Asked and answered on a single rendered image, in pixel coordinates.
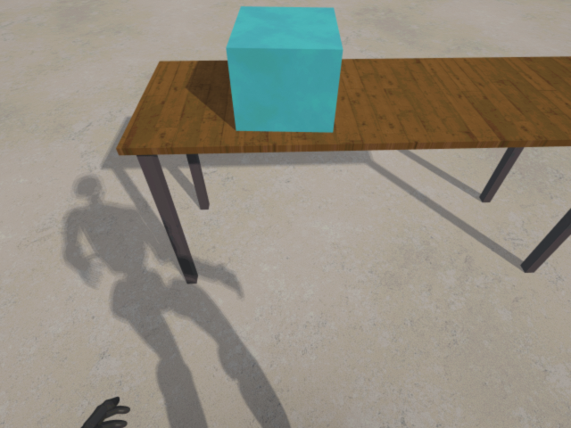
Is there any carton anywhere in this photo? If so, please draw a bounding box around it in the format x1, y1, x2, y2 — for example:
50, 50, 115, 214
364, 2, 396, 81
226, 6, 343, 133

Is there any left robot hand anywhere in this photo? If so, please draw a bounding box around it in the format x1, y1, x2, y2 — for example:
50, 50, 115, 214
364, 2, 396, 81
81, 397, 130, 428

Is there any table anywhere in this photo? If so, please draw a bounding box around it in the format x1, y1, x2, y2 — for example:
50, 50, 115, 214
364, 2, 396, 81
116, 56, 571, 284

